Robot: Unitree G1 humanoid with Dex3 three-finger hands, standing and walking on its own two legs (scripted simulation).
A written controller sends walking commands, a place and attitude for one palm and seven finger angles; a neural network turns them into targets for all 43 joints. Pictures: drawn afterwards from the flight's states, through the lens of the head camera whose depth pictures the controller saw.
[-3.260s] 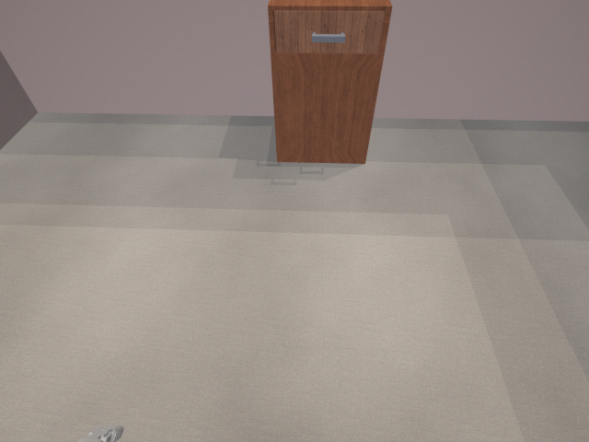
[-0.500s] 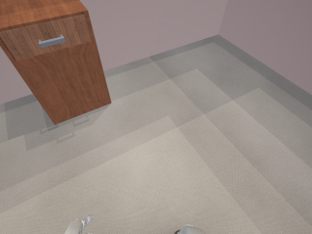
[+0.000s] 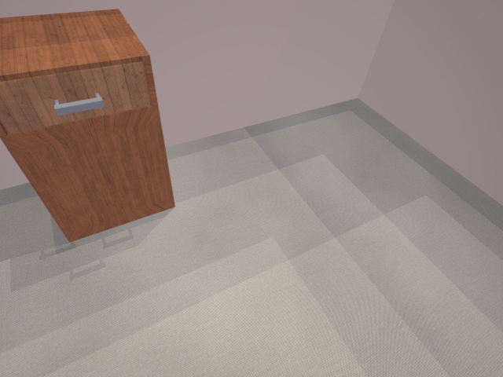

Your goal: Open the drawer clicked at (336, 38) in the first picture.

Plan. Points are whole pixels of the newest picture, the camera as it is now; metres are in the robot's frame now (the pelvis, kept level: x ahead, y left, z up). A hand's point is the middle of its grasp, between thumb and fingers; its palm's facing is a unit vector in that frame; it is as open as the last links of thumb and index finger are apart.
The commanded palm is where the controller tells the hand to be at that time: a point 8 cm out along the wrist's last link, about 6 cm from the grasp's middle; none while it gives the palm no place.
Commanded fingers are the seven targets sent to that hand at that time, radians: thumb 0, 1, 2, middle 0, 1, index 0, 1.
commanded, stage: walk to a spot facing it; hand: left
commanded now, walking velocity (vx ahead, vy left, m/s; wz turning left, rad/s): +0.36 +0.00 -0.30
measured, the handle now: (79, 102) +0.85 +0.59 -0.08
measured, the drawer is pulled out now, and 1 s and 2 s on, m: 0.00 0.00 0.00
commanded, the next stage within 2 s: turn to face it in 0.32 s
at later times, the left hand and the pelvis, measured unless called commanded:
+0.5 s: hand (208, 286) +0.33 +0.11 -0.16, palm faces -0.14 -0.96 -0.23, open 7.3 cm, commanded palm none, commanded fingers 0.00 0.90 0.90 -0.20 -0.30 -0.20 -0.30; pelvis +0.20 -0.06 -0.01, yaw -8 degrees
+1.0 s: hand (176, 286) +0.33 +0.18 -0.17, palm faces +0.17 -0.96 -0.21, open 7.3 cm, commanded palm none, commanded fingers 0.00 0.90 0.90 -0.20 -0.30 -0.20 -0.30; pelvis +0.28 -0.04 +0.00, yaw +8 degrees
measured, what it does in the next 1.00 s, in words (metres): walks ahead: right foot, then left foot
